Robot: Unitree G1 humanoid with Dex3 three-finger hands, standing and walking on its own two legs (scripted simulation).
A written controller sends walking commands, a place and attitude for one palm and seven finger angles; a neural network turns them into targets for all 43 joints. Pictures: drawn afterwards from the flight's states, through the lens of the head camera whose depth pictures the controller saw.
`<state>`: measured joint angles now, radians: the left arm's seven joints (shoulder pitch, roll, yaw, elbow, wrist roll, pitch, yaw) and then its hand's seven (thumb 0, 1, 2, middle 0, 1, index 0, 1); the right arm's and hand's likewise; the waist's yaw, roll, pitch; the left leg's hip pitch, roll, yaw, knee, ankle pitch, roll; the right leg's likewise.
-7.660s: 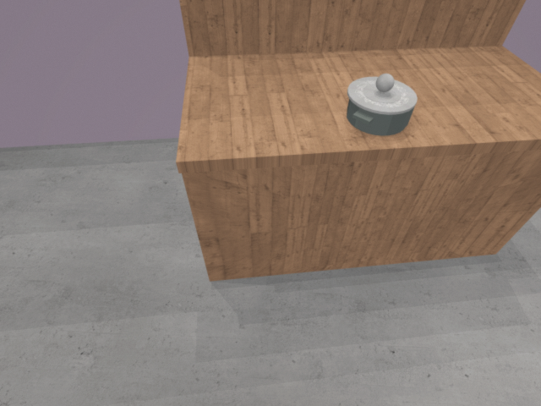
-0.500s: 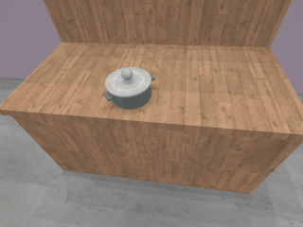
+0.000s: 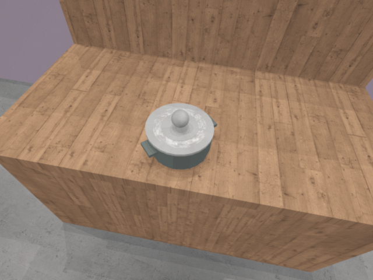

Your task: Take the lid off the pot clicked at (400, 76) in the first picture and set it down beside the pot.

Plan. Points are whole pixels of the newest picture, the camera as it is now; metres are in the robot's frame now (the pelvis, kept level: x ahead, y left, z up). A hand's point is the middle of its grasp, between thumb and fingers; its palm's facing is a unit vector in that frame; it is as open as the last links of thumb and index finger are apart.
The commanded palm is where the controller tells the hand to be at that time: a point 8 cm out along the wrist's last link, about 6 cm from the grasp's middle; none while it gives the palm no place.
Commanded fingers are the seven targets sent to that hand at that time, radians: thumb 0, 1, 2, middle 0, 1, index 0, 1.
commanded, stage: come to a stop and stand still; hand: left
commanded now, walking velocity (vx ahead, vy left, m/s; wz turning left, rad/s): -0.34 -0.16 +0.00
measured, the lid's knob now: (180, 118) +0.50 +0.06 +0.03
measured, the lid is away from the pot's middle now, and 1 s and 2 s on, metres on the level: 0.00 0.00 0.00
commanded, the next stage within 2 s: look again from close up in 0.90 s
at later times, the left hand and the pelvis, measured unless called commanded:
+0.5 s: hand out of the picture +0.07 +0.15 -0.17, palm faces +0.02 -0.97 -0.25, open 7.4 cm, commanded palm none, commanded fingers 0.00 0.90 0.90 -0.20 -0.30 -0.20 -0.30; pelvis +0.01 -0.03 +0.00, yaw +0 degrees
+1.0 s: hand out of the picture -0.01 +0.17 -0.17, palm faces +0.02 -0.98 -0.21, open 7.4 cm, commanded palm none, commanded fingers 0.00 0.90 0.90 -0.20 -0.30 -0.20 -0.30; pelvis +0.00 +0.00 +0.00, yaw -1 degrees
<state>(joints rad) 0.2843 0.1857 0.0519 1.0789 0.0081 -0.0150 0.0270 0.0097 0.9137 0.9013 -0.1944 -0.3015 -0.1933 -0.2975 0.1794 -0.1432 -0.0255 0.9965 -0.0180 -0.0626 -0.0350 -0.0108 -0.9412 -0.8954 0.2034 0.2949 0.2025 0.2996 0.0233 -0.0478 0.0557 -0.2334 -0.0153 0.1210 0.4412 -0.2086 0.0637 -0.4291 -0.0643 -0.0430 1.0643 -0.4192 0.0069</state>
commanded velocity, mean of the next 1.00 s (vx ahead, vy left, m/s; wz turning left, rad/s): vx -0.02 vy -0.02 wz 0.00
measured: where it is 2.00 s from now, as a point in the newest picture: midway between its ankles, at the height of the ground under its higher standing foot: outside the picture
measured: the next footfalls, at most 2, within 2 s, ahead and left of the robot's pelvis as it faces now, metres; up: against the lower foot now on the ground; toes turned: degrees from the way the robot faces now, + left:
right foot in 0.28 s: +0.09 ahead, -0.14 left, +0.00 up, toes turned -4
left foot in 0.66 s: -0.02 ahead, +0.11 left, +0.00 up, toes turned +1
